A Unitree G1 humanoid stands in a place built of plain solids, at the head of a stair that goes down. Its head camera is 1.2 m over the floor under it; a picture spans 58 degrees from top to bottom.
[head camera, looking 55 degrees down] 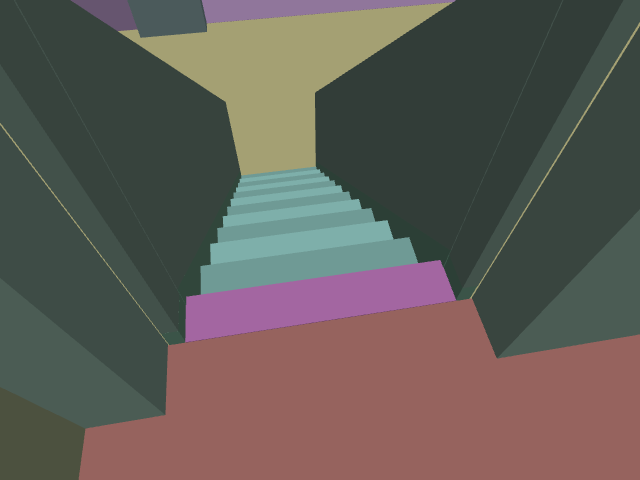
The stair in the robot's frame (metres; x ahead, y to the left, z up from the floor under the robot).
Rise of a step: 0.20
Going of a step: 0.24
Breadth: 0.82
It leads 9 degrees to the left of straight ahead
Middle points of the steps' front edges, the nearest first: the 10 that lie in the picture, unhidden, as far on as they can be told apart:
0.69 0.01 0.00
0.93 0.05 -0.20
1.17 0.09 -0.40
1.41 0.13 -0.60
1.64 0.17 -0.81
1.88 0.21 -1.01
2.12 0.25 -1.21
2.36 0.29 -1.41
2.60 0.33 -1.61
2.83 0.37 -1.82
